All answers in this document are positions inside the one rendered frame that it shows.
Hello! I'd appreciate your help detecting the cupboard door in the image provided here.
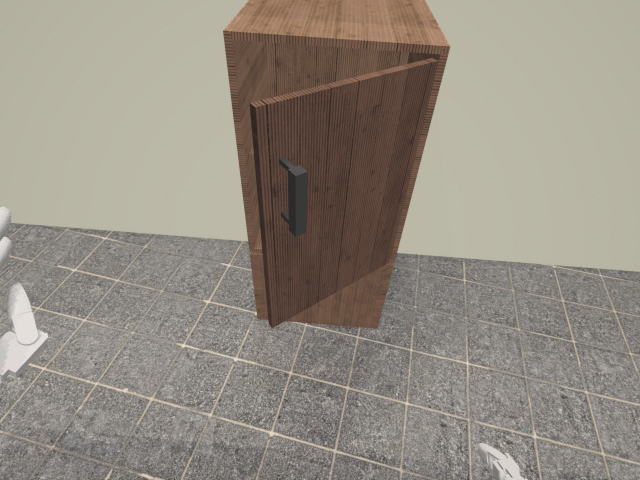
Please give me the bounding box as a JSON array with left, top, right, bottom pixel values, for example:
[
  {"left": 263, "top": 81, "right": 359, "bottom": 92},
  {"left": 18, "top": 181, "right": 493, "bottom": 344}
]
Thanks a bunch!
[{"left": 250, "top": 58, "right": 438, "bottom": 328}]

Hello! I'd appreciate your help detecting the left robot hand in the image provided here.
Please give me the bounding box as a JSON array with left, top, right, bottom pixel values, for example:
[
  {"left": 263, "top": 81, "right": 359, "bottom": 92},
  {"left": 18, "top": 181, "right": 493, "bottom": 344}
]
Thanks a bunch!
[{"left": 0, "top": 207, "right": 48, "bottom": 385}]

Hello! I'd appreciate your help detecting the handle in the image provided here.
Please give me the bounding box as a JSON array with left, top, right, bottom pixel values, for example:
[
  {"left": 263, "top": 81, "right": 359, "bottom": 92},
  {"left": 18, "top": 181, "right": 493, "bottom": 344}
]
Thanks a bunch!
[{"left": 279, "top": 157, "right": 308, "bottom": 237}]

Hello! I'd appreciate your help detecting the right robot hand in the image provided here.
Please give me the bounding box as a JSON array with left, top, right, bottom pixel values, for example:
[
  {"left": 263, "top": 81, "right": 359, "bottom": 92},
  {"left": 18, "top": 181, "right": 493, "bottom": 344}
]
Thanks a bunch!
[{"left": 478, "top": 443, "right": 528, "bottom": 480}]

